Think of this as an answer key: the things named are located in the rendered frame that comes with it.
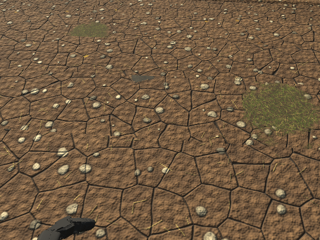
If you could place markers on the left robot hand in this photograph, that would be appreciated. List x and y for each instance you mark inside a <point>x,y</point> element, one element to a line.
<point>65,227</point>

